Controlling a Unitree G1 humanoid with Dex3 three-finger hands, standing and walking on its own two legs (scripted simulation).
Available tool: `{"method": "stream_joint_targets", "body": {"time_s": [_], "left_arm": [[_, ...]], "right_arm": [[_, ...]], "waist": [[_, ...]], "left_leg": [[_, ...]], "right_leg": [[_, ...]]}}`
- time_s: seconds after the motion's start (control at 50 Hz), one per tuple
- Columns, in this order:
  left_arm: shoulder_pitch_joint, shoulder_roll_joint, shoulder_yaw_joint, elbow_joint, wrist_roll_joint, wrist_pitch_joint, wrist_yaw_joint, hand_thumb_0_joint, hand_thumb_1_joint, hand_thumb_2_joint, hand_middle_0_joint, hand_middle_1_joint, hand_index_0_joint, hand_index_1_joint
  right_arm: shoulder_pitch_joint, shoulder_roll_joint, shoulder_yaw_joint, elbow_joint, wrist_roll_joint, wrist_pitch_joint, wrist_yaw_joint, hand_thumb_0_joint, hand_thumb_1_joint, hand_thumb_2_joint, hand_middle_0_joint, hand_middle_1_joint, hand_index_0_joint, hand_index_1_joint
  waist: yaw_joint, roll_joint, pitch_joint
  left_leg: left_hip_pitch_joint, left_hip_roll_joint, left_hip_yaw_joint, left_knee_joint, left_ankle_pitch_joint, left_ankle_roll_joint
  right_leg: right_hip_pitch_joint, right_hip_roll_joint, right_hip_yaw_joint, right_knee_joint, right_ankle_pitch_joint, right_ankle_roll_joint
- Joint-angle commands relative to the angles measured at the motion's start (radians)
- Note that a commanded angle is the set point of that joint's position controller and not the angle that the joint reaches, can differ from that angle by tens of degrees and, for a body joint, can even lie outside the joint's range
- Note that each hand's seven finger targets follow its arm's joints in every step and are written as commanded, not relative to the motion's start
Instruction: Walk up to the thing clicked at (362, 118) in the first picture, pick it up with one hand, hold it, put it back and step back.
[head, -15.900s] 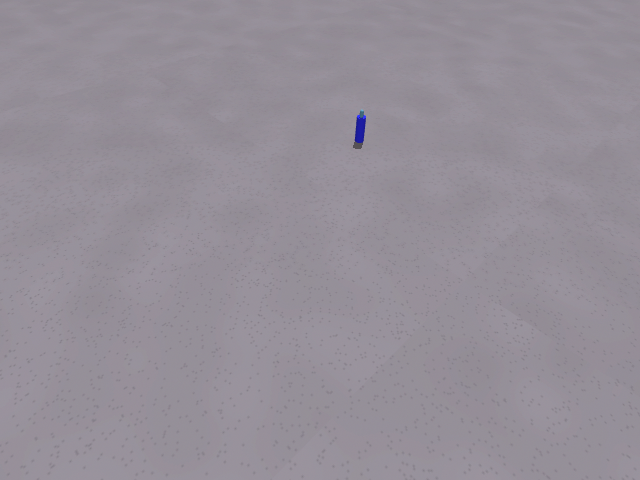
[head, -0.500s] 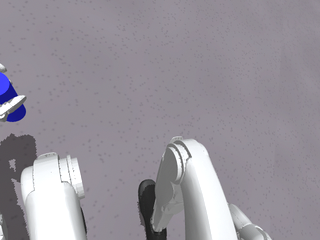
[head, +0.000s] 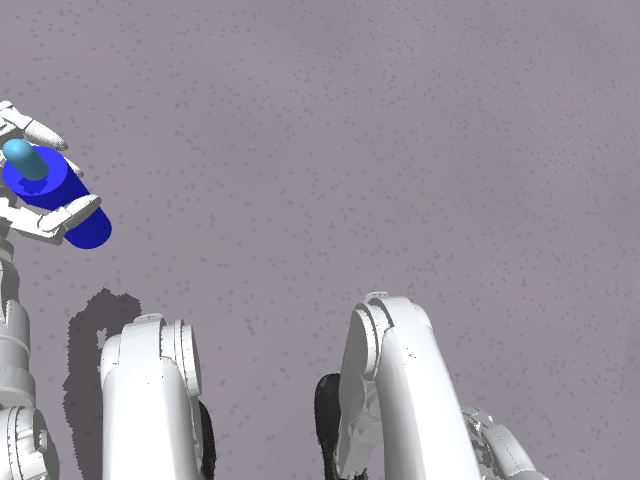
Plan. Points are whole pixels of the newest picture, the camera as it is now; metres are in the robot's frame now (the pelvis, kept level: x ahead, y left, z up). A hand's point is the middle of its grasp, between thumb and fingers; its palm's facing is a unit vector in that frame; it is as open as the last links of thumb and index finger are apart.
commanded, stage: settle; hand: left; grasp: from the side
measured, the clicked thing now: (59, 196) +0.45 +0.26 -0.06
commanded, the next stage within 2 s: lift in 0.88 s
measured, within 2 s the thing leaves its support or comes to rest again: neither
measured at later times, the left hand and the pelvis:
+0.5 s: hand (36, 177) +0.44 +0.26 -0.01, palm faces +0.12 -0.99 -0.06, open 8.7 cm; pelvis -0.01 +0.00 +0.02, yaw +2 degrees
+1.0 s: hand (40, 151) +0.46 +0.25 +0.02, palm faces +0.14 -0.99 -0.05, open 8.7 cm; pelvis +0.00 +0.00 +0.03, yaw +4 degrees
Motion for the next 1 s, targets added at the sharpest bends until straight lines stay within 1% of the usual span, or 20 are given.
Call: {"method": "stream_joint_targets", "body": {"time_s": [0.0,0.08,0.1,0.12,0.16,0.28,0.36,0.38,0.42,0.44,0.5,0.56,0.6,0.64,0.68,0.74,0.76,0.86,0.96,0.98], "left_arm": [[-0.270,0.220,0.052,-0.216,-0.024,-0.062,0.003,0.000,0.203,1.339,-1.449,-1.524,-1.444,-1.543],[-0.322,0.213,0.046,-0.221,-0.010,-0.058,-0.001,0.000,0.197,1.335,-1.436,-1.514,-1.430,-1.534],[-0.328,0.236,0.072,-0.243,-0.008,-0.059,0.002,0.000,0.191,1.334,-1.430,-1.508,-1.424,-1.529],[-0.291,0.199,0.052,-0.177,-0.008,-0.048,-0.001,0.000,0.174,1.328,-1.426,-1.508,-1.422,-1.528],[-0.311,0.200,0.057,-0.218,-0.007,-0.045,0.001,0.000,0.188,1.326,-1.419,-1.499,-1.414,-1.518],[-0.362,0.209,0.054,-0.230,0.010,-0.052,0.014,0.000,0.188,1.354,-1.451,-1.523,-1.443,-1.545],[-0.341,0.170,0.040,-0.175,0.001,-0.056,0.013,0.000,0.211,1.353,-1.447,-1.520,-1.441,-1.541],[-0.358,0.196,0.048,-0.200,0.008,-0.060,0.015,0.000,0.236,1.368,-1.456,-1.531,-1.452,-1.550],[-0.353,0.172,0.027,-0.176,0.014,-0.062,0.017,0.000,0.232,1.371,-1.444,-1.522,-1.438,-1.542],[-0.395,0.202,0.047,-0.234,0.013,-0.071,0.020,0.000,0.238,1.388,-1.466,-1.545,-1.460,-1.566],[-0.407,0.188,0.037,-0.239,0.007,-0.077,0.029,0.000,0.226,1.405,-1.474,-1.555,-1.468,-1.577],[-0.373,0.157,0.028,-0.147,0.010,-0.075,0.029,0.000,0.281,1.406,-1.459,-1.538,-1.451,-1.561],[-0.413,0.195,0.046,-0.183,0.012,-0.086,0.035,0.000,0.267,1.413,-1.455,-1.536,-1.445,-1.560],[-0.427,0.179,0.032,-0.202,0.015,-0.088,0.034,0.000,0.257,1.409,-1.451,-1.535,-1.444,-1.558],[-0.355,0.129,0.026,-0.099,0.008,-0.079,0.032,0.000,0.237,1.431,-1.448,-1.548,-1.439,-1.574],[-0.400,0.181,0.049,-0.138,0.021,-0.082,0.035,0.000,0.237,1.396,-1.419,-1.510,-1.411,-1.533],[-0.409,0.156,0.029,-0.123,0.024,-0.081,0.033,0.000,0.238,1.399,-1.421,-1.513,-1.414,-1.536],[-0.393,0.154,0.048,-0.133,0.025,-0.081,0.034,0.000,0.238,1.393,-1.391,-1.486,-1.381,-1.512],[-0.435,0.152,0.042,-0.154,0.031,-0.078,0.046,0.000,0.216,1.369,-1.377,-1.465,-1.368,-1.491],[-0.437,0.143,0.034,-0.146,0.032,-0.077,0.048,0.000,0.226,1.289,-1.427,-1.499,-1.448,-1.485]], "right_arm": [[0.153,-0.220,-0.092,-0.041,0.006,-0.010,-0.015,0.000,-0.895,-0.897,0.200,0.300,0.199,0.300],[0.167,-0.208,-0.101,-0.021,0.004,-0.014,-0.017,0.000,-0.895,-0.898,0.200,0.300,0.199,0.300],[0.169,-0.208,-0.107,-0.023,0.001,-0.013,-0.018,0.000,-0.895,-0.898,0.200,0.300,0.199,0.300],[0.161,-0.208,-0.107,-0.024,0.002,-0.012,-0.020,0.000,-0.898,-0.898,0.200,0.300,0.199,0.300],[0.171,-0.211,-0.112,-0.026,0.003,-0.013,-0.018,0.000,-0.895,-0.898,0.200,0.300,0.199,0.300],[0.163,-0.206,-0.128,-0.028,0.008,-0.018,-0.023,0.000,-0.891,-0.897,0.199,0.300,0.199,0.300],[0.161,-0.199,-0.120,-0.024,0.011,-0.027,-0.023,0.000,-0.894,-0.897,0.199,0.300,0.199,0.300],[0.162,-0.202,-0.125,-0.024,0.012,-0.028,-0.026,0.000,-0.890,-0.896,0.199,0.300,0.199,0.300],[0.155,-0.202,-0.124,-0.027,0.013,-0.031,-0.027,0.000,-0.889,-0.896,0.199,0.300,0.199,0.300],[0.167,-0.199,-0.124,-0.020,0.010,-0.029,-0.029,0.000,-0.892,-0.897,0.199,0.300,0.199,0.300],[0.168,-0.191,-0.125,-0.020,0.013,-0.038,-0.029,0.000,-0.892,-0.898,0.199,0.300,0.199,0.300],[0.170,-0.201,-0.128,-0.012,0.016,-0.040,-0.030,0.000,-0.892,-0.898,0.199,0.300,0.199,0.300],[0.183,-0.195,-0.128,-0.009,0.016,-0.038,-0.032,0.000,-0.892,-0.899,0.199,0.300,0.199,0.300],[0.187,-0.188,-0.130,-0.003,0.012,-0.040,-0.029,0.000,-0.891,-0.898,0.199,0.300,0.199,0.300],[0.192,-0.187,-0.130,-0.002,0.015,-0.043,-0.029,0.000,-0.893,-0.900,0.199,0.300,0.199,0.300],[0.204,-0.183,-0.136,0.007,0.010,-0.043,-0.029,0.000,-0.890,-0.899,0.199,0.300,0.199,0.300],[0.204,-0.180,-0.135,0.001,0.011,-0.041,-0.027,0.000,-0.892,-0.899,0.199,0.300,0.199,0.300],[0.215,-0.185,-0.144,0.009,0.010,-0.040,-0.024,0.000,-0.886,-0.899,0.199,0.300,0.199,0.300],[0.217,-0.175,-0.149,0.013,0.012,-0.041,-0.027,0.000,-0.889,-0.899,0.199,0.300,0.199,0.300],[0.214,-0.172,-0.149,0.011,0.014,-0.041,-0.027,0.000,-0.936,-0.903,0.200,0.299,0.199,0.299]], "waist": [[0.005,0.261,-0.723],[-0.007,0.230,-0.716],[0.003,0.216,-0.738],[-0.001,0.210,-0.711],[0.010,0.234,-0.739],[0.005,0.216,-0.702],[-0.002,0.218,-0.672],[0.001,0.212,-0.684],[0.001,0.229,-0.672],[0.012,0.246,-0.702],[0.007,0.244,-0.709],[0.001,0.232,-0.667],[0.007,0.232,-0.704],[0.007,0.241,-0.731],[-0.002,0.186,-0.698],[0.012,0.193,-0.735],[-0.001,0.190,-0.731],[0.015,0.202,-0.778],[0.008,0.182,-0.775],[0.005,0.184,-0.755]], "left_leg": [[0.507,-0.028,0.032,-0.295,0.268,0.003],[0.462,-0.032,0.051,-0.288,0.253,0.011],[0.462,-0.033,0.053,-0.287,0.249,0.014],[0.459,-0.034,0.056,-0.289,0.249,0.016],[0.492,-0.036,0.056,-0.306,0.267,0.011],[0.475,-0.039,0.061,-0.340,0.167,0.014],[0.487,-0.039,0.051,-0.369,0.120,0.010],[0.484,-0.040,0.053,-0.369,0.117,0.012],[0.508,-0.039,0.045,-0.390,0.105,0.006],[0.529,-0.039,0.051,-0.387,0.118,0.005],[0.520,-0.043,0.052,-0.398,0.104,0.005],[0.539,-0.042,0.036,-0.412,0.098,0.002],[0.532,-0.046,0.051,-0.405,0.121,0.005],[0.551,-0.048,0.063,-0.398,0.145,0.005],[0.522,-0.049,0.066,-0.390,0.164,0.009],[0.518,-0.049,0.084,-0.378,0.196,0.013],[0.508,-0.053,0.085,-0.381,0.189,0.015],[0.573,-0.050,0.084,-0.384,0.249,0.011],[0.539,-0.051,0.090,-0.387,0.237,0.016],[0.535,-0.053,0.088,-0.397,0.218,0.015]], "right_leg": [[0.358,0.057,0.014,-0.227,0.264,-0.017],[0.409,0.055,0.027,-0.247,0.273,-0.010],[0.424,0.055,0.030,-0.258,0.271,-0.007],[0.418,0.054,0.031,-0.262,0.271,-0.007],[0.416,0.051,0.027,-0.258,0.279,-0.011],[0.385,0.052,0.033,-0.290,0.185,-0.014],[0.351,0.049,0.027,-0.293,0.141,-0.016],[0.355,0.049,0.028,-0.299,0.139,-0.016],[0.326,0.045,0.029,-0.295,0.128,-0.019],[0.339,0.045,0.033,-0.298,0.140,-0.019],[0.344,0.044,0.036,-0.302,0.127,-0.020],[0.305,0.039,0.033,-0.302,0.131,-0.021],[0.346,0.038,0.042,-0.309,0.147,-0.020],[0.354,0.040,0.046,-0.311,0.160,-0.021],[0.363,0.041,0.045,-0.318,0.175,-0.017],[0.416,0.041,0.060,-0.329,0.207,-0.013],[0.425,0.039,0.060,-0.334,0.203,-0.013],[0.425,0.042,0.058,-0.326,0.243,-0.016],[0.454,0.042,0.069,-0.341,0.243,-0.014],[0.437,0.040,0.067,-0.344,0.224,-0.017]]}}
